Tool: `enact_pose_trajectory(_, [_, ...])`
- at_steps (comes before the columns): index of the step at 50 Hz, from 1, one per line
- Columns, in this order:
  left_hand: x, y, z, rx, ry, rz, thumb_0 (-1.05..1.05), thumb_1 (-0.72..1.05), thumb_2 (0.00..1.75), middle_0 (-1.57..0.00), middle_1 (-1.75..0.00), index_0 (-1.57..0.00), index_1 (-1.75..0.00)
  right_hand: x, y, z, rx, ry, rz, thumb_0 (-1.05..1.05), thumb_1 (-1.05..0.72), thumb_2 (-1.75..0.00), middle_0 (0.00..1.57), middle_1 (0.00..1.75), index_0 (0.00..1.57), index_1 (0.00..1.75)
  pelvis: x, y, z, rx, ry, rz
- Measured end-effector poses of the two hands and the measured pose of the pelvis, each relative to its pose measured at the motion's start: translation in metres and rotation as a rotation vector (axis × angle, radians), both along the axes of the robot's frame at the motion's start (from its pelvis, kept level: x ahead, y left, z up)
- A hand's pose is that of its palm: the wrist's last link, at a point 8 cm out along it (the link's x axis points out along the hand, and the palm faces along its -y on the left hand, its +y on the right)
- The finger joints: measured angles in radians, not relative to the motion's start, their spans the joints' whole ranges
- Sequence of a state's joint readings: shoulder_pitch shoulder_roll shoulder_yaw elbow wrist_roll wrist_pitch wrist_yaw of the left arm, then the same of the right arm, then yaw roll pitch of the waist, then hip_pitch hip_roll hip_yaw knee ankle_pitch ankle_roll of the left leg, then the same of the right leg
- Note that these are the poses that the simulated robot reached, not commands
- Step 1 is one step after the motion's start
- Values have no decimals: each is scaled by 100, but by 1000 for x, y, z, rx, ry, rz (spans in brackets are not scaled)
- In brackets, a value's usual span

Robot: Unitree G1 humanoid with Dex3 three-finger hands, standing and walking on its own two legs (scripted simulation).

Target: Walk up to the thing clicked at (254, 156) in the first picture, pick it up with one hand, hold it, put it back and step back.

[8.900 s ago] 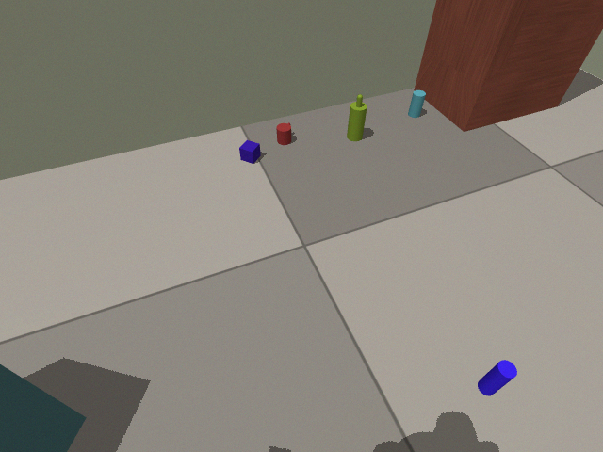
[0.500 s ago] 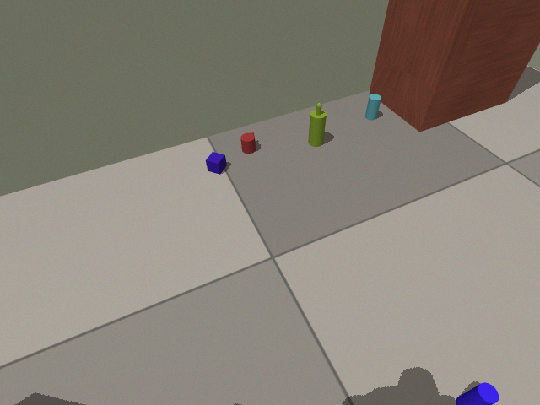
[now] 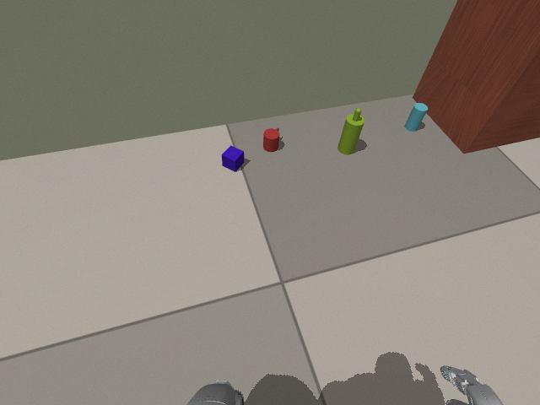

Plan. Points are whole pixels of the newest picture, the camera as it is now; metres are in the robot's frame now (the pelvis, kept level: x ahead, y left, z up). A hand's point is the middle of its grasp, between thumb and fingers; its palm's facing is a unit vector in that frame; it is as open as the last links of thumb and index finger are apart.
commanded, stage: walk up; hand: left
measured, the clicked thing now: (233, 158) +1.23 +0.20 -0.71
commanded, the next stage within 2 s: none
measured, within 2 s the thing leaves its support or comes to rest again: neither
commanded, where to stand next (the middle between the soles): +0.84 -0.01 m, yaw -3 degrees
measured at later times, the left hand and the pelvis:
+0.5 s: hand (166, 267) +0.36 +0.22 -0.12, palm faces -0.08 -0.91 -0.40, open 7.4 cm; pelvis +0.25 -0.05 +0.00, yaw -2 degrees
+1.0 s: hand (159, 223) +0.48 +0.27 -0.15, palm faces -0.05 -0.93 -0.36, open 7.4 cm; pelvis +0.44 -0.01 +0.00, yaw -1 degrees
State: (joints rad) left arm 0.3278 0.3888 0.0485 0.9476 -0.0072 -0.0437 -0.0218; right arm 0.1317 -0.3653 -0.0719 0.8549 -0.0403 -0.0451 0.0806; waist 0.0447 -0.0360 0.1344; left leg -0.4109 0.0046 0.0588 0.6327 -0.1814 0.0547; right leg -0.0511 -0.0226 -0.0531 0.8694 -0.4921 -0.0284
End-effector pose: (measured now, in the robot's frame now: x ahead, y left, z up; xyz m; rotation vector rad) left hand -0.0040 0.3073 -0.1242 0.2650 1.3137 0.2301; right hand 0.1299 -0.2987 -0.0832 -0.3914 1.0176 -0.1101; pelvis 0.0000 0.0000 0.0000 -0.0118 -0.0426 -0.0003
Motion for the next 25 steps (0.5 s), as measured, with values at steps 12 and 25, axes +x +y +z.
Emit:
enact_pose_trajectory(12, [189, 10, 42, 16, -179, -146, 0, 90, 90, -21, -30, -20, -30, 44, -12, 24, -10, 12, -131, 0, -91, -89, 21, 30, 21, 30, 116, 0, 25, 15, -21, -31])
enact_pose_trajectory(25, [356, -47, 47, 78, -239, -200, 1, 90, 90, -21, -30, -20, -30, 119, -63, -37, 43, 195, -192, 1, -91, -89, 21, 30, 20, 30, 247, -48, 0, 23, -3, -35])
